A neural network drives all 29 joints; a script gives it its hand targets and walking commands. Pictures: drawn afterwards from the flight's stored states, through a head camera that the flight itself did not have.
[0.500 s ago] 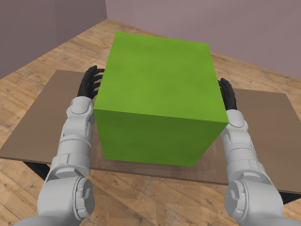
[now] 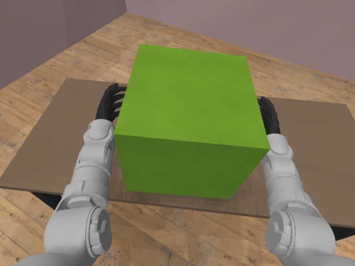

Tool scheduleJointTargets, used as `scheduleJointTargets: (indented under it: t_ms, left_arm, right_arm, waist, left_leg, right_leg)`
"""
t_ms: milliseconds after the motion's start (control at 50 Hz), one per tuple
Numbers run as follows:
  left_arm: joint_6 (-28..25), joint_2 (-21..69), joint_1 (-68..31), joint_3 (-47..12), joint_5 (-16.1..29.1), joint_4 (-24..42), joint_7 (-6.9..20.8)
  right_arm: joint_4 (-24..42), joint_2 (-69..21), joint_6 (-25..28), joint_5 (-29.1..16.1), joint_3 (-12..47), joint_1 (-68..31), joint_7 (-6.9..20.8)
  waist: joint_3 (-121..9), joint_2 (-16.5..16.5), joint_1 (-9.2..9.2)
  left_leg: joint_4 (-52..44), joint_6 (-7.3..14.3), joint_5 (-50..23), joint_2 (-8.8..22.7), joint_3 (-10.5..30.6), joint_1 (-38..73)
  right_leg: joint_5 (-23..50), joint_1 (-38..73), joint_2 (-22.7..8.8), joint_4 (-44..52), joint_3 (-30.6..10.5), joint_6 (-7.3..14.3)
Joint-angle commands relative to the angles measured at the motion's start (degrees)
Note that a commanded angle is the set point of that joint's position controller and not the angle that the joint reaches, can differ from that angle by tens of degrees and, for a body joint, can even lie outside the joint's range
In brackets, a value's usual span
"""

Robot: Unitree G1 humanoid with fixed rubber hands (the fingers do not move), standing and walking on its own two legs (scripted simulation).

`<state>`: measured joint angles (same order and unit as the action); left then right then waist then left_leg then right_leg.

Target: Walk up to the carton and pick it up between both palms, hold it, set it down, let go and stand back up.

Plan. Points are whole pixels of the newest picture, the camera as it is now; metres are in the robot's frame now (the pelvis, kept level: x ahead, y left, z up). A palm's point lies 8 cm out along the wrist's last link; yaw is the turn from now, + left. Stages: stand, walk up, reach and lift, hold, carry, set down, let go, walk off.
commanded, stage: set down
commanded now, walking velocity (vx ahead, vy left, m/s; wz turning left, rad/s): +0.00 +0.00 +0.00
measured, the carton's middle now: (185, 123) +0.46 -0.02 +0.02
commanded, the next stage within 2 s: none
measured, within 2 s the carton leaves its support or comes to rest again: rests again in 0.76 s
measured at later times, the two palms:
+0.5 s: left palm (104, 129) +0.40 +0.18 +0.07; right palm (264, 136) +0.39 -0.20 +0.06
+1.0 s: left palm (110, 131) +0.41 +0.17 +0.05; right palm (264, 136) +0.40 -0.21 +0.05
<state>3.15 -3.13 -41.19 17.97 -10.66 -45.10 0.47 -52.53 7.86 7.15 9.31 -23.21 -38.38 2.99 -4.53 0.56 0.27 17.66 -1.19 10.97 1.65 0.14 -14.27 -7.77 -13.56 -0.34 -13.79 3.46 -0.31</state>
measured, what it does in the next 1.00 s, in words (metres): stands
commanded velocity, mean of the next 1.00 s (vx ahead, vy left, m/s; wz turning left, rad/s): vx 0.00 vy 0.00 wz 0.00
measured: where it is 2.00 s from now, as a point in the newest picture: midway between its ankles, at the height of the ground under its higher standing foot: outside the picture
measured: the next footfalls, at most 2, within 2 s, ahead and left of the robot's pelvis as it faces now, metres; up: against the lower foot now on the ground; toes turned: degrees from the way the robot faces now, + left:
none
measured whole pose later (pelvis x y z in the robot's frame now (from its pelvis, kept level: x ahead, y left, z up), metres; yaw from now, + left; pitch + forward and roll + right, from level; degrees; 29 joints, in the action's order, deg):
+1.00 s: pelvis +0.00 +0.00 +0.00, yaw -1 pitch +13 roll -1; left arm -12.4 -4.1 -41.9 21.1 -12.0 -57.6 -0.3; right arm -59.1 7.2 16.9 12.7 -27.0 -40.3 3.2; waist -5.5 0.2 0.6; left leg 17.5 -1.3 10.1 1.9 -0.6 -20.1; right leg -7.3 -20.2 -0.2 -14.8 2.8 0.0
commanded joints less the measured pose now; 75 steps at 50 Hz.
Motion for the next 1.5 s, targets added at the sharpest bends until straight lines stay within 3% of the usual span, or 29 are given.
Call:
scheduleJointTargets:
  t_ms: [0,60,140,160,240,260,280,380,480,560,580,720,860,940,1060,1100,1120,1220,1320,1380,1440,1480]
  left_arm:
    - [-2.85,26.77,-26.91,-12.88,0.43,1.94,4.69]
    - [-3.12,26.72,-26.00,-12.17,-0.29,0.62,5.26]
    - [-4.72,26.47,-27.61,-12.07,-0.34,0.95,5.09]
    - [-5.35,26.81,-29.30,-13.28,0.08,2.27,4.73]
    - [-7.32,27.69,-30.93,-14.35,0.78,1.35,3.85]
    - [-8.06,27.28,-31.14,-14.38,0.77,1.88,3.74]
    - [-8.32,27.05,-30.72,-13.64,0.27,0.00,3.81]
    - [-9.48,27.36,-30.67,-13.11,0.13,-2.10,4.22]
    - [-10.62,27.35,-31.99,-11.85,-0.39,-4.26,4.08]
    - [-11.65,27.00,-32.29,-11.03,-0.89,-5.17,3.70]
    - [-12.03,26.66,-33.00,-10.87,-1.03,-4.92,3.31]
    - [-13.19,25.01,-29.24,-7.33,-2.49,-8.81,4.29]
    - [-15.66,26.14,-28.30,-9.45,-2.55,-8.29,3.36]
    - [-17.11,25.96,-26.99,-9.82,-3.38,-10.03,3.45]
    - [-17.72,24.73,-25.46,-8.17,-3.00,-12.64,4.16]
    - [-18.14,24.50,-25.06,-8.27,-2.95,-13.69,4.43]
    - [-18.52,24.39,-25.86,-8.22,-2.54,-13.43,4.46]
    - [-19.38,23.04,-26.24,-6.75,-4.01,-14.64,3.97]
    - [-19.31,23.38,-25.96,-6.05,-4.82,-15.01,3.64]
    - [-19.58,23.96,-26.11,-6.26,-4.86,-15.39,3.35]
    - [-18.90,22.08,-24.85,-4.40,-5.61,-16.79,3.25]
    - [-18.82,21.66,-25.96,-4.40,-5.29,-15.84,3.45]
  right_arm:
    - [8.41,-25.30,5.62,0.12,16.57,-34.77,6.87]
    - [7.06,-25.35,5.19,0.84,16.26,-33.13,6.97]
    - [7.36,-26.39,5.83,0.68,17.06,-32.82,6.58]
    - [7.00,-26.30,6.10,0.51,16.55,-32.83,6.56]
    - [8.85,-26.59,7.30,0.96,15.96,-34.93,6.92]
    - [7.88,-26.82,7.40,1.29,15.82,-34.01,6.82]
    - [6.84,-26.35,7.45,1.72,15.61,-33.98,6.81]
    - [3.99,-25.31,8.18,3.73,12.66,-33.21,6.79]
    - [0.65,-24.91,8.29,4.65,10.21,-32.48,7.47]
    - [2.23,-23.72,9.34,6.36,9.33,-34.48,7.57]
    - [2.65,-24.08,9.61,6.40,9.19,-35.13,7.83]
    - [1.27,-26.12,9.90,6.66,10.74,-32.92,7.67]
    - [-2.90,-25.81,11.58,6.56,11.00,-29.09,7.38]
    - [-5.04,-25.65,12.48,6.58,11.35,-27.39,7.03]
    - [-5.53,-25.95,12.63,6.80,12.09,-27.68,6.79]
    - [-6.14,-25.84,12.66,7.28,12.06,-26.92,6.74]
    - [-7.22,-25.50,12.50,7.33,12.09,-26.59,6.69]
    - [-6.76,-25.35,12.48,7.76,10.76,-26.73,6.79]
    - [-9.28,-24.19,12.38,8.69,8.04,-25.13,7.02]
    - [-9.23,-24.13,12.86,9.09,7.55,-26.06,7.43]
    - [-9.44,-22.41,12.20,9.69,6.29,-25.51,7.49]
    - [-8.79,-22.84,11.79,10.01,5.80,-25.49,7.27]
  waist:
    - [-26.68,-2.96,0.48]
    - [-24.09,-3.28,-0.18]
    - [-25.68,-3.04,0.27]
    - [-27.64,-1.26,-0.07]
    - [-30.14,-0.08,0.30]
    - [-30.87,-0.32,-0.45]
    - [-30.03,-1.18,0.18]
    - [-28.49,-0.06,-1.23]
    - [-25.81,-0.01,-1.00]
    - [-27.59,-0.14,-0.84]
    - [-28.30,-0.48,-0.09]
    - [-25.14,-3.83,1.51]
    - [-27.53,0.23,0.38]
    - [-26.83,0.16,0.20]
    - [-22.67,-1.85,1.15]
    - [-21.97,-3.06,0.58]
    - [-22.32,-2.81,0.18]
    - [-23.69,-2.46,1.54]
    - [-22.12,0.11,0.70]
    - [-22.27,-0.25,0.86]
    - [-19.54,-1.54,0.65]
    - [-20.38,-1.37,0.63]
  left_leg:
    - [1.22,-1.63,-24.94,-2.02,-3.76,3.83]
    - [-0.35,-1.44,-21.20,-2.29,-3.98,2.79]
    - [-0.05,-1.39,-22.34,-2.25,-4.07,3.10]
    - [0.13,-1.74,-22.33,-2.20,-3.90,3.19]
    - [0.68,-2.09,-22.22,-2.16,-4.16,2.62]
    - [0.66,-2.12,-22.08,-1.91,-4.22,2.96]
    - [0.71,-1.97,-21.47,-1.90,-4.22,2.26]
    - [-0.20,-2.27,-18.93,-1.44,-3.76,3.68]
    - [0.71,-3.33,-20.31,-1.10,-4.28,6.21]
    - [0.28,-2.99,-18.96,-1.12,-4.42,5.58]
    - [0.35,-2.86,-18.52,-0.92,-4.26,5.62]
    - [-0.94,-0.80,-15.84,-1.75,-5.29,-0.83]
    - [1.09,-2.32,-21.72,-1.35,-4.62,2.98]
    - [2.57,-2.61,-24.57,-1.22,-4.90,2.49]
    - [0.34,-1.22,-18.65,-1.47,-4.92,-2.63]
    - [0.44,-1.04,-17.94,-1.42,-4.91,-1.88]
    - [0.35,-0.86,-18.11,-1.17,-4.60,-1.89]
    - [-0.10,-0.30,-14.95,-1.35,-5.22,-2.56]
    - [0.30,-1.39,-16.67,-1.20,-5.63,-0.45]
    - [0.15,-1.88,-16.49,-0.94,-5.23,1.67]
    - [0.04,-1.03,-14.97,-0.44,-5.14,1.79]
    - [-0.18,-0.64,-13.85,-0.99,-5.76,-0.55]
  right_leg:
    - [31.11,20.06,1.06,-5.77,1.56,-2.12]
    - [28.65,20.33,0.83,-5.28,1.83,-2.22]
    - [29.72,19.99,0.68,-5.27,1.30,-2.41]
    - [29.62,19.58,0.63,-5.40,1.39,-1.99]
    - [28.00,18.17,0.34,-5.51,1.23,-1.85]
    - [28.92,18.72,0.46,-5.59,1.24,-1.66]
    - [28.19,18.46,0.45,-5.74,1.26,-1.81]
    - [22.56,14.57,0.59,-4.19,1.85,-1.44]
    - [18.19,10.59,1.14,-3.23,2.74,-0.66]
    - [16.54,9.59,1.16,-2.93,2.95,-0.77]
    - [15.52,9.27,1.18,-3.40,2.99,-0.84]
    - [21.11,15.51,0.18,-4.65,1.07,-2.21]
    - [23.56,10.77,0.51,-4.60,1.42,-1.22]
    - [25.86,10.28,0.79,-5.22,1.46,-1.27]
    - [24.11,13.28,0.13,-5.16,0.51,-1.81]
    - [23.80,12.29,0.03,-5.26,0.82,-1.71]
    - [23.90,11.38,0.29,-5.16,0.95,-1.73]
    - [19.38,9.13,0.09,-4.98,0.78,-1.58]
    - [17.53,6.99,0.30,-4.04,1.07,-1.10]
    - [14.37,3.42,0.70,-3.21,1.96,-0.65]
    - [10.85,2.95,0.80,-2.28,1.65,-0.62]
    - [12.64,4.41,0.41,-2.95,1.08,-0.96]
